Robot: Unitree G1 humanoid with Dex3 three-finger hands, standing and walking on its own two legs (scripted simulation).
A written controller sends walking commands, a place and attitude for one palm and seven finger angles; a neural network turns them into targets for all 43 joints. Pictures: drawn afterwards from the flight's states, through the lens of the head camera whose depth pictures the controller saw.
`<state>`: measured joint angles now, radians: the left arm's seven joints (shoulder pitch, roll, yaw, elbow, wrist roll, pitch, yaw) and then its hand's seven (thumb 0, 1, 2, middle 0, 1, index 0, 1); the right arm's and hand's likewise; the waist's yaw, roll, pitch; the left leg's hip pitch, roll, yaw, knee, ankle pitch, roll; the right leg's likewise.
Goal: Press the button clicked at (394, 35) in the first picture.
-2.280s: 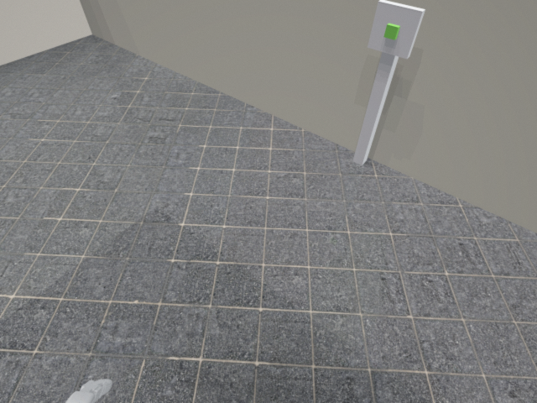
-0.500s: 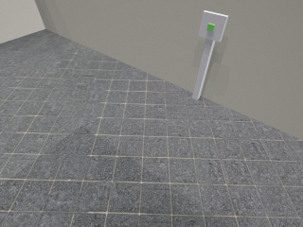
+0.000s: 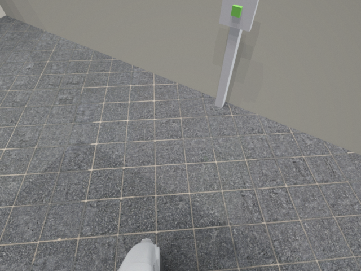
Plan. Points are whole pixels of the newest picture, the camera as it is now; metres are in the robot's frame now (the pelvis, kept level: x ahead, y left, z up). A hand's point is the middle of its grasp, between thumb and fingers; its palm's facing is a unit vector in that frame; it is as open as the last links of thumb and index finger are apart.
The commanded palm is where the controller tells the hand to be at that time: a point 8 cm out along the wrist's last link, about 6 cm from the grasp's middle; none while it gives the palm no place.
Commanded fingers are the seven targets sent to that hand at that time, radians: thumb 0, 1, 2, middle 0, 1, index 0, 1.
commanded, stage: walk to a spot facing it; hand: left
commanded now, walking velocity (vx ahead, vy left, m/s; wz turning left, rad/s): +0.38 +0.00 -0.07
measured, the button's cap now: (236, 10) +1.31 -0.18 -0.03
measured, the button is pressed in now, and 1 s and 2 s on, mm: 0 0 0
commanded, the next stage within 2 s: turn to face it in 0.82 s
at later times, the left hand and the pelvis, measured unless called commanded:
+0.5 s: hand (117, 197) +0.32 +0.22 -0.16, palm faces -0.07 -0.99 -0.15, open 7.4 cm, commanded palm none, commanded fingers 0.00 0.90 0.90 -0.20 -0.30 -0.20 -0.30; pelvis +0.23 +0.05 +0.01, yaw -6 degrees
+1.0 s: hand (148, 147) +0.50 +0.16 -0.16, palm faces -0.18 -0.96 -0.22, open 7.3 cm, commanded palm none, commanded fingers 0.00 0.90 0.90 -0.20 -0.30 -0.20 -0.30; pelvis +0.45 -0.02 +0.01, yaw -12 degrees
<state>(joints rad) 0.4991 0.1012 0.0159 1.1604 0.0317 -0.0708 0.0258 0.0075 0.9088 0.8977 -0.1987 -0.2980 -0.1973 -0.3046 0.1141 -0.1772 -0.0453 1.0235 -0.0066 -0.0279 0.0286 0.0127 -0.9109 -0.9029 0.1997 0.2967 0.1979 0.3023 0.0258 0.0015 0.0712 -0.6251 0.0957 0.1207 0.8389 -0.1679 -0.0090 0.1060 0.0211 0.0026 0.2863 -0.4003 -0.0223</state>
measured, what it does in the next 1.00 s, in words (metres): walks ahead: left foot, then right foot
